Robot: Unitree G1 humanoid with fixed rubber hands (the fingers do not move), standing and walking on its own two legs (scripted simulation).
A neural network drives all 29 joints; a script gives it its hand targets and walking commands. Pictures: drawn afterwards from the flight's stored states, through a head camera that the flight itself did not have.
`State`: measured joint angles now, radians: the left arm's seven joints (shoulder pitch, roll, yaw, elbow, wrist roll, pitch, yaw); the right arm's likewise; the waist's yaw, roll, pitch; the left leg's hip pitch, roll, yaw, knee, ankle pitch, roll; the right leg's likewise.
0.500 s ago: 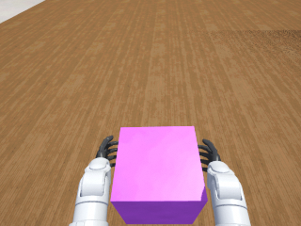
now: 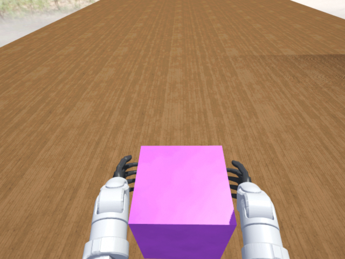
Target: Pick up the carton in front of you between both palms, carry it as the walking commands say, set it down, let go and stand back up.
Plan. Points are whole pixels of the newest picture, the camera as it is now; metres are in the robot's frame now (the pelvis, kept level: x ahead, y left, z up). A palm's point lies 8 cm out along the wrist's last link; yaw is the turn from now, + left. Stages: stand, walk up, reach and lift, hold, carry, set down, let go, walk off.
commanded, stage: hold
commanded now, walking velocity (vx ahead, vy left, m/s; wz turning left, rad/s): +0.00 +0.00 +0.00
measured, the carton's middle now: (181, 204) +0.30 +0.00 -0.03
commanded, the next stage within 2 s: set down in 0.30 s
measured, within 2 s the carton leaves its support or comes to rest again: neither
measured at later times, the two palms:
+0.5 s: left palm (123, 175) +0.33 +0.15 +0.05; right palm (239, 181) +0.32 -0.15 +0.04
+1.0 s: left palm (135, 209) +0.35 +0.15 -0.15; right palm (225, 209) +0.37 -0.15 -0.16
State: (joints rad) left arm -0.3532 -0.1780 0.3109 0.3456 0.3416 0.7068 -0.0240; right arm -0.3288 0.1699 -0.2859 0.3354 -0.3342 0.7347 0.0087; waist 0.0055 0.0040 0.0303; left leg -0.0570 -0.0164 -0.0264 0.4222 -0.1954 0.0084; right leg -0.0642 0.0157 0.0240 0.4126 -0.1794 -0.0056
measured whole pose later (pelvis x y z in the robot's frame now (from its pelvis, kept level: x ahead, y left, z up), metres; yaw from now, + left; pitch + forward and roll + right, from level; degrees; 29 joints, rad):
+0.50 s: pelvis +0.02 +0.00 +0.00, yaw +0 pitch -7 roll +0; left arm -0.40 -0.19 0.36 0.38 0.36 0.67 -0.02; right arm -0.37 0.18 -0.33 0.39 -0.35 0.69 0.00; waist 0.02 0.00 0.03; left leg -0.08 -0.02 -0.04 0.42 -0.22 0.01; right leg -0.09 0.03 0.05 0.42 -0.21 -0.01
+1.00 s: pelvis -0.02 -0.01 -0.08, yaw +0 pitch +28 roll +1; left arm -0.55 -0.19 0.44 0.45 0.24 0.15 0.03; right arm -0.58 0.10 -0.37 0.54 -0.24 0.17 -0.02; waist 0.02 0.00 -0.02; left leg -1.13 -0.05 -0.06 0.97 -0.33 -0.02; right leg -1.15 0.06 0.07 0.98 -0.32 0.00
